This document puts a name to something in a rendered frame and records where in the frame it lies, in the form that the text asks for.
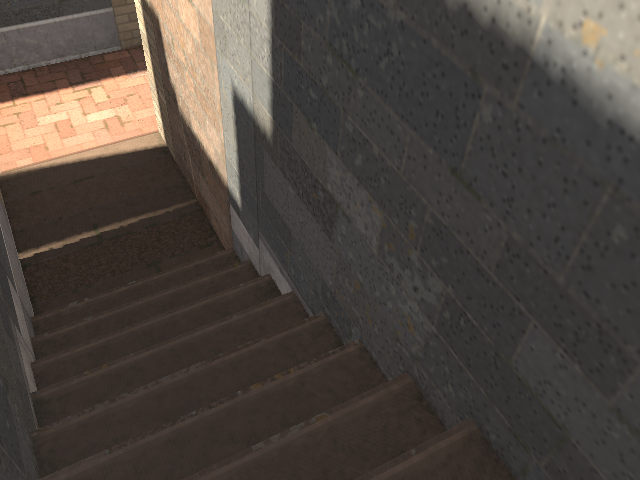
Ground stairs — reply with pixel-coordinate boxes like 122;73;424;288
31;249;516;480

